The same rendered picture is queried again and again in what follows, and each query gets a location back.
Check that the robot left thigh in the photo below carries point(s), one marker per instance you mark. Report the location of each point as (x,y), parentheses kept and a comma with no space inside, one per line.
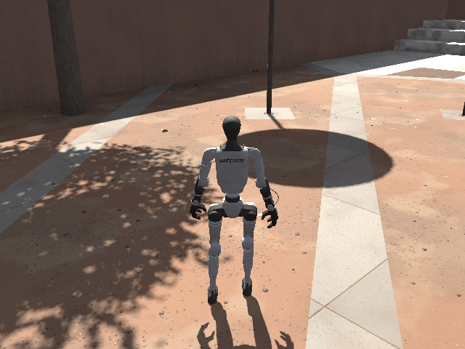
(215,222)

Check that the left robot forearm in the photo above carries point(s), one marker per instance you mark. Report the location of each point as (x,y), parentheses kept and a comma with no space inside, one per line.
(197,195)

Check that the right robot hand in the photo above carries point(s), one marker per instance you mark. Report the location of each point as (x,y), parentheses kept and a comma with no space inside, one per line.
(273,218)

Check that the left robot hand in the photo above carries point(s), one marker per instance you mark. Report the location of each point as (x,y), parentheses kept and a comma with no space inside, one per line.
(197,208)

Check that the humanoid robot torso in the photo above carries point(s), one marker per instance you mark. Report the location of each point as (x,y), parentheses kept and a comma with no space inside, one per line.
(232,176)

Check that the robot right upper arm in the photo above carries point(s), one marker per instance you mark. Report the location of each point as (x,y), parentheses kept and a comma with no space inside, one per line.
(254,154)

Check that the right robot forearm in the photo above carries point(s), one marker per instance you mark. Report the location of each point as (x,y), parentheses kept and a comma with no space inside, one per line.
(267,196)

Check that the robot left upper arm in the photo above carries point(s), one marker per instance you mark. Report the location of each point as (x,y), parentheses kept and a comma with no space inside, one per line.
(208,155)

